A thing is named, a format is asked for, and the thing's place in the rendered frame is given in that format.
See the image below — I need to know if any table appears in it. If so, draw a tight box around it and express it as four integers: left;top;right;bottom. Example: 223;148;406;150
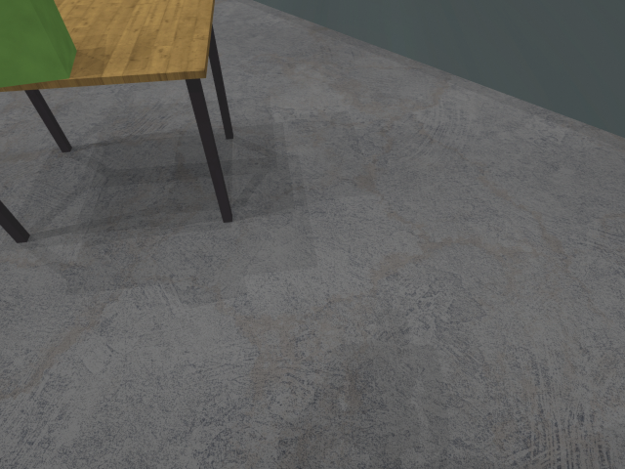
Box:
0;0;233;243

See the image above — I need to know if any carton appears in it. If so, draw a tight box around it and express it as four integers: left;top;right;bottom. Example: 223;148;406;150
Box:
0;0;77;88

